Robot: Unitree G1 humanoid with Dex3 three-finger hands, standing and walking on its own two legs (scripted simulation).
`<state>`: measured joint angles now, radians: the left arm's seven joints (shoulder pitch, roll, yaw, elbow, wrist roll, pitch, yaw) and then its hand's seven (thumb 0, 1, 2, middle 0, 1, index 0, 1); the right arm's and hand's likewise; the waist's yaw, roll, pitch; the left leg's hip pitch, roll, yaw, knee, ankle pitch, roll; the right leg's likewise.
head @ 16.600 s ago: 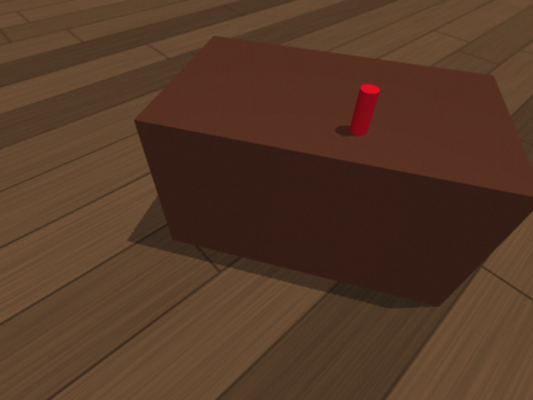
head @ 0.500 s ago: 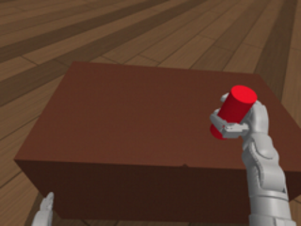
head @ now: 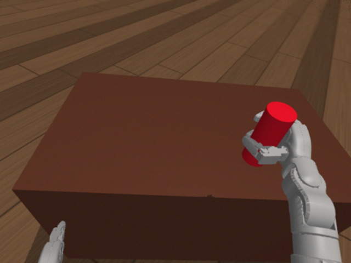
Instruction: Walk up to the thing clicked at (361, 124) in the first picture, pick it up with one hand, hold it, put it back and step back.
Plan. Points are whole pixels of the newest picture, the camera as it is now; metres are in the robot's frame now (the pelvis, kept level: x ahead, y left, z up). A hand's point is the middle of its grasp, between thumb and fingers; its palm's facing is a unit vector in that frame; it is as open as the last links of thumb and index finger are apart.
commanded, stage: hold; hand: right
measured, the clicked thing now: (266, 136) +0.34 -0.17 +0.18
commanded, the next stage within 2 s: crouch in 1.98 s
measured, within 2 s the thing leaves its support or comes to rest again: neither
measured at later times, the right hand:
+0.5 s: hand (272, 137) +0.33 -0.18 +0.19, palm faces +0.16 +0.99 -0.01, open 8.1 cm
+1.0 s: hand (265, 139) +0.33 -0.17 +0.17, palm faces +0.13 +0.99 -0.01, open 8.1 cm
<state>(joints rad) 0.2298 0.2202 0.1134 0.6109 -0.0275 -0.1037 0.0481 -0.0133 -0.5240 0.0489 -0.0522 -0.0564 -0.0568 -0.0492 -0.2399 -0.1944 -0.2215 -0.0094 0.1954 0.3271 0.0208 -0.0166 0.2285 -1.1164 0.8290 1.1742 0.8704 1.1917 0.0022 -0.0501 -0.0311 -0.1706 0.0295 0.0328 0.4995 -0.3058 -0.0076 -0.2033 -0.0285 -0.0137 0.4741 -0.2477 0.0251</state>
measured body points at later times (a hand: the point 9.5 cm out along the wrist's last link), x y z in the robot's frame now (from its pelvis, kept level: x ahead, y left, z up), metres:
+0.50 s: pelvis +0.00 +0.00 +0.00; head -0.03 +0.03 +0.45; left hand +0.16 +0.26 -0.08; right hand +0.32 -0.23 +0.19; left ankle -0.02 +0.12 -0.74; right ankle +0.00 -0.14 -0.74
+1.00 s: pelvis +0.00 +0.00 +0.00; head -0.02 +0.03 +0.45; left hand +0.15 +0.26 -0.09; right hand +0.32 -0.22 +0.18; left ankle -0.02 +0.12 -0.74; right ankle +0.00 -0.14 -0.74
